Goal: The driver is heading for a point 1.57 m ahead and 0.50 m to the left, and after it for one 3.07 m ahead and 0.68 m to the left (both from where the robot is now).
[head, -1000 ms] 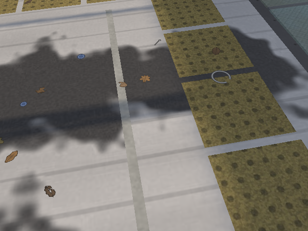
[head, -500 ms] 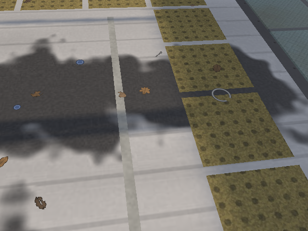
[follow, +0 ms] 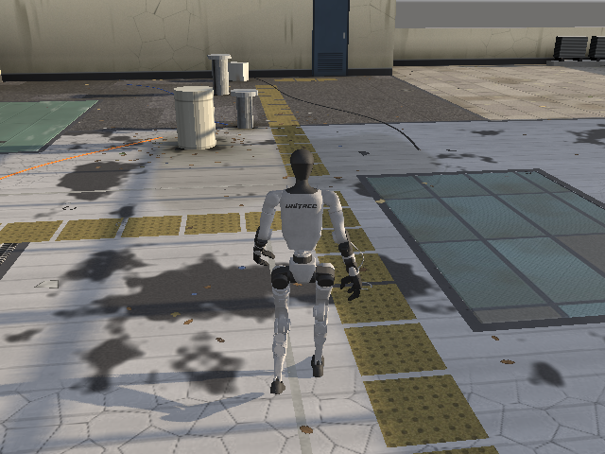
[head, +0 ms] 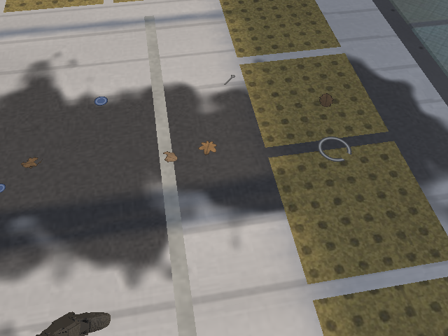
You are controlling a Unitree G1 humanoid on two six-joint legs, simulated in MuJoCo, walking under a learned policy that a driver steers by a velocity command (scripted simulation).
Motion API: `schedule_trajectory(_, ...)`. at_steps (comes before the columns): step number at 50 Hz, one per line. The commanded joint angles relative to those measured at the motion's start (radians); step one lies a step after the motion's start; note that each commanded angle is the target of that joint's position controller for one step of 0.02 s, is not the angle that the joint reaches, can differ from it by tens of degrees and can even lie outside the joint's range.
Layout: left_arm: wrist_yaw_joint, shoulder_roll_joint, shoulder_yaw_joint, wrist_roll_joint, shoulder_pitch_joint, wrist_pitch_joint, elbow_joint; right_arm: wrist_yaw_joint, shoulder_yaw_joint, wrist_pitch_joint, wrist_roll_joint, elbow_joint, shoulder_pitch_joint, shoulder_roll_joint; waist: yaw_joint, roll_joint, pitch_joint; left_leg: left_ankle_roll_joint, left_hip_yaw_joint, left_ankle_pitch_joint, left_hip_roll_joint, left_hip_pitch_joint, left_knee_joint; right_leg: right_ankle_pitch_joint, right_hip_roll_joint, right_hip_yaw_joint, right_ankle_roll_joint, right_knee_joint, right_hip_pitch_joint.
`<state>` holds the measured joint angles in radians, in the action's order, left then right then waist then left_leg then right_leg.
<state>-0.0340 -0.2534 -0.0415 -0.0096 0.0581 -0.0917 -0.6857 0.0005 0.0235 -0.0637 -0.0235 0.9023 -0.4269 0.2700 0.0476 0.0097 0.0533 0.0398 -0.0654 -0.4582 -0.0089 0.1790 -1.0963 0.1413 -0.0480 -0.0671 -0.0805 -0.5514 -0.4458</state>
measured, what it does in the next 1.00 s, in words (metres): walks ahead: left foot, then right foot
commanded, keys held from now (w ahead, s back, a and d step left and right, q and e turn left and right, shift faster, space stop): w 0.74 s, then w+q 0.26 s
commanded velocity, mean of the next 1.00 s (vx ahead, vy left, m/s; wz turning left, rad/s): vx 0.50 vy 0.00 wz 0.06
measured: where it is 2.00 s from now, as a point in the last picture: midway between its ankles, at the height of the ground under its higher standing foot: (165, 165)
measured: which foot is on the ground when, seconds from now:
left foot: up 0.00-0.42, down 0.44-0.98, up 1.00-1.00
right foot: down 0.00-0.44, up 0.46-0.94, down 0.96-1.00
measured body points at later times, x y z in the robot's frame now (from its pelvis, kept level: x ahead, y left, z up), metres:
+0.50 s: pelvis +0.29 +0.06 +0.00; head +0.32 +0.07 +0.45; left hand +0.30 +0.34 -0.14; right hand +0.48 -0.19 -0.08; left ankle +0.38 +0.15 -0.72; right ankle +0.12 -0.08 -0.66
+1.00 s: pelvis +0.56 +0.02 +0.00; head +0.59 +0.02 +0.45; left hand +0.77 +0.27 -0.08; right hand +0.55 -0.26 -0.13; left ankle +0.39 +0.15 -0.70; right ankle +0.67 -0.08 -0.72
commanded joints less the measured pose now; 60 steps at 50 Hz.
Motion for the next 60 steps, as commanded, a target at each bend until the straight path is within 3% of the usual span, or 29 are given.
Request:
schedule_trajectory(1, 0.009, -0.112, -0.037, 0.004, 0.161, -0.002, -0.016, 0.000, 0.034, -0.049, -0.010, -0.129, 0.109, 0.139, -0.087, -0.018, -0.098, 0.004, -0.025, 0.122, 0.107, 0.497, -0.174, 0.039, 0.314, 0.450, -0.186, 0.327, 0.440)
schedule_trajectory(2, 0.006, -0.092, -0.031, 0.016, 0.133, -0.009, -0.017, 0.002, 0.038, -0.039, -0.001, -0.122, 0.084, 0.128, -0.046, -0.042, -0.078, -0.002, -0.031, 0.163, 0.138, 0.430, -0.134, -0.021, 0.275, 0.377, -0.173, 0.360, 0.346)
schedule_trajectory(5, -0.001, -0.100, -0.034, 0.006, 0.126, -0.030, -0.051, 0.007, 0.029, -0.005, 0.009, -0.115, 0.047, 0.076, -0.003, -0.070, -0.052, -0.033, -0.014, 0.193, 0.165, 0.373, -0.051, -0.086, 0.249, 0.275, -0.190, 0.430, 0.210)
schedule_trajectory(8, 0.012, -0.138, -0.042, 0.007, 0.165, -0.033, -0.085, 0.011, 0.027, -0.003, 0.024, -0.164, 0.169, 0.078, -0.026, -0.062, 0.000, -0.065, 0.001, 0.337, 0.179, 0.452, 0.114, -0.122, 0.230, 0.207, -0.189, 0.462, 0.190)
schedule_trajectory(12, 0.024, -0.175, -0.045, -0.004, 0.233, -0.019, -0.116, -0.005, 0.013, -0.021, 0.020, -0.204, 0.330, 0.051, -0.091, -0.043, 0.011, -0.064, 0.049, 0.557, 0.131, 0.400, 0.413, -0.136, 0.196, 0.128, -0.140, 0.449, 0.225)
schedule_trajectory(17, 0.029, -0.201, -0.050, -0.017, 0.312, 0.008, -0.169, -0.031, 0.018, -0.030, 0.007, -0.259, 0.440, 0.082, -0.119, -0.053, 0.017, -0.025, 0.033, 0.491, 0.104, 0.436, 0.553, -0.131, 0.284, 0.168, -0.118, 0.364, 0.421)
schedule_trajectory(19, 0.033, -0.213, -0.054, -0.016, 0.307, 0.022, -0.178, -0.038, 0.026, -0.034, 0.008, -0.260, 0.411, 0.104, -0.090, -0.072, -0.005, 0.003, 0.045, 0.405, 0.085, 0.382, 0.579, -0.222, 0.305, 0.179, -0.096, 0.303, 0.479)
schedule_trajectory(20, 0.035, -0.219, -0.054, -0.014, 0.286, 0.029, -0.177, -0.038, 0.036, -0.036, 0.009, -0.245, 0.344, 0.122, -0.046, -0.078, -0.043, 0.023, 0.072, 0.382, 0.058, 0.283, 0.605, -0.360, 0.288, 0.160, -0.078, 0.220, 0.484)
schedule_trajectory(21, 0.036, -0.199, -0.046, -0.008, 0.281, 0.035, -0.175, -0.032, 0.060, -0.036, 0.012, -0.202, 0.200, 0.163, 0.022, -0.061, -0.136, 0.053, 0.098, 0.384, 0.029, 0.083, 0.616, -0.476, 0.233, 0.118, -0.053, 0.043, 0.447)
schedule_trajectory(22, 0.039, -0.147, -0.022, 0.015, 0.292, 0.034, -0.150, -0.022, 0.084, -0.033, 0.021, -0.168, 0.018, 0.238, 0.085, 0.036, -0.294, 0.113, -0.062, 0.427, 0.180, -0.214, 0.580, -0.291, 0.172, 0.066, -0.015, -0.260, 0.275)
schedule_trajectory(23, 0.029, -0.023, 0.014, 0.009, 0.424, 0.011, -0.137, -0.025, 0.102, -0.026, 0.027, -0.147, -0.033, 0.324, 0.018, 0.318, -0.406, 0.280, -0.549, 0.216, 0.396, -0.548, 0.695, 0.313, -0.017, 0.052, 0.055, -0.609, -0.142)
schedule_trajectory(24, 0.023, -0.125, -0.006, -0.012, 0.379, -0.008, -0.156, -0.028, 0.075, -0.025, 0.018, -0.155, -0.040, 0.211, 0.060, 0.225, -0.413, 0.275, -0.670, 0.074, 0.396, -0.553, 0.790, 0.433, 0.016, 0.190, 0.048, -0.735, -0.262)
schedule_trajectory(25, 0.018, -0.183, -0.023, -0.036, 0.282, -0.020, -0.128, -0.025, 0.061, -0.027, 0.020, -0.167, 0.036, 0.171, 0.055, 0.157, -0.261, 0.229, -0.520, 0.098, 0.365, -0.438, 0.801, 0.355, 0.068, 0.180, 0.032, -0.757, -0.330)
schedule_trajectory(26, 0.023, -0.173, -0.020, -0.032, 0.221, -0.024, -0.114, -0.024, 0.055, -0.027, 0.024, -0.180, 0.105, 0.155, 0.029, 0.077, -0.184, 0.207, -0.400, 0.206, 0.326, -0.306, 0.814, 0.263, 0.119, 0.150, 0.031, -0.719, -0.308)
schedule_trajectory(28, 0.027, -0.153, -0.025, -0.007, 0.204, -0.012, -0.112, -0.027, 0.042, -0.032, 0.037, -0.187, 0.176, 0.110, -0.029, 0.063, -0.109, 0.188, -0.259, 0.387, 0.263, -0.123, 0.869, 0.161, 0.175, 0.149, 0.041, -0.614, -0.214)
schedule_trajectory(31, 0.030, -0.103, -0.016, -0.001, 0.226, 0.018, -0.123, -0.029, 0.047, -0.048, 0.026, -0.168, 0.171, 0.120, -0.060, 0.061, -0.087, 0.205, -0.161, 0.492, 0.240, -0.046, 0.935, 0.108, 0.184, 0.133, 0.066, -0.532, -0.171)
schedule_trajectory(33, 0.034, -0.097, -0.014, 0.008, 0.160, 0.025, -0.100, -0.022, 0.054, -0.048, 0.024, -0.149, 0.148, 0.140, -0.052, 0.043, -0.053, 0.211, -0.118, 0.529, 0.237, -0.044, 0.964, 0.031, 0.188, 0.129, 0.086, -0.433, -0.224)
schedule_trajectory(38, 0.021, -0.071, -0.004, 0.006, -0.012, 0.011, -0.056, -0.005, 0.059, -0.033, 0.014, -0.107, 0.082, 0.160, 0.003, 0.045, -0.008, 0.166, -0.020, 0.495, 0.187, -0.053, 0.984, -0.216, 0.154, 0.096, 0.096, -0.125, -0.193)
schedule_trajectory(43, -0.002, -0.089, -0.006, -0.003, -0.141, -0.012, -0.008, 0.007, 0.067, -0.009, 0.001, -0.062, 0.006, 0.177, 0.026, 0.053, 0.022, 0.159, -0.081, 0.473, 0.234, -0.151, 0.913, -0.198, 0.112, 0.111, 0.085, 0.033, -0.170)
schedule_trajectory(46, -0.007, -0.130, -0.021, -0.003, -0.082, -0.027, -0.020, 0.016, 0.077, 0.004, 0.000, -0.059, 0.025, 0.192, -0.024, 0.082, -0.012, 0.132, -0.127, 0.543, 0.254, -0.186, 0.827, -0.107, 0.090, 0.107, 0.058, 0.081, -0.047)
schedule_trajectory(47, -0.002, -0.153, -0.036, -0.001, 0.004, -0.030, -0.045, 0.017, 0.076, 0.008, 0.001, -0.064, 0.043, 0.189, -0.075, 0.083, -0.058, 0.113, -0.109, 0.647, 0.224, -0.169, 0.735, -0.091, 0.070, 0.085, 0.039, 0.113, 0.084)
schedule_trajectory(48, 0.007, -0.202, -0.059, 0.005, 0.154, -0.032, -0.086, 0.017, 0.063, 0.009, 0.010, -0.072, 0.044, 0.156, -0.138, 0.065, -0.170, 0.082, -0.072, 0.657, 0.163, -0.088, 0.552, -0.107, 0.101, 0.103, 0.003, 0.088, 0.321)
schedule_trajectory(49, 0.018, -0.277, -0.078, 0.017, 0.328, -0.028, -0.108, 0.018, 0.038, 0.009, 0.036, -0.107, 0.040, 0.087, -0.193, -0.077, -0.340, 0.040, -0.012, 0.361, 0.071, 0.112, 0.227, -0.097, 0.304, 0.315, -0.053, 0.057, 0.615)
schedule_trajectory(50, 0.013, -0.313, -0.085, 0.019, 0.340, -0.016, -0.123, 0.014, 0.018, -0.009, 0.005, -0.125, -0.097, 0.002, -0.114, -0.364, -0.432, -0.006, -0.006, -0.144, -0.049, 0.463, -0.057, 0.139, 0.478, 0.741, -0.187, 0.188, 0.853)
schedule_trajectory(51, 0.012, -0.200, -0.057, 0.009, 0.299, -0.015, -0.105, 0.015, 0.045, -0.015, -0.018, -0.105, -0.046, 0.120, -0.144, -0.228, -0.333, -0.006, -0.092, -0.120, 0.013, 0.554, -0.168, 0.267, 0.446, 0.725, -0.154, 0.245, 0.768)
schedule_trajectory(52, 0.015, -0.150, -0.043, 0.003, 0.242, -0.017, -0.100, 0.016, 0.061, -0.015, -0.027, -0.126, 0.040, 0.162, -0.140, -0.165, -0.207, 0.001, -0.073, -0.022, 0.053, 0.587, -0.174, 0.242, 0.418, 0.562, -0.113, 0.262, 0.642)
schedule_trajectory(53, 0.014, -0.131, -0.036, 0.008, 0.180, -0.019, -0.099, 0.020, 0.062, -0.011, -0.020, -0.130, 0.071, 0.147, -0.108, -0.098, -0.147, -0.005, -0.057, 0.061, 0.095, 0.544, -0.147, 0.140, 0.379, 0.459, -0.095, 0.289, 0.519)
schedule_trajectory(55, 0.015, -0.099, -0.030, 0.022, 0.118, -0.023, -0.108, 0.016, 0.068, 0.007, -0.009, -0.136, 0.074, 0.114, -0.060, -0.127, -0.083, -0.014, -0.058, 0.153, 0.144, 0.462, -0.082, 0.020, 0.326, 0.304, -0.082, 0.350, 0.368)
schedule_trajectory(60, 0.028, -0.138, -0.049, 0.021, 0.114, -0.036, -0.145, 0.010, 0.064, 0.042, -0.001, -0.187, 0.134, 0.068, -0.044, -0.076, -0.023, -0.039, -0.045, 0.280, 0.165, 0.507, 0.036, -0.148, 0.321, 0.114, -0.113, 0.427, 0.313)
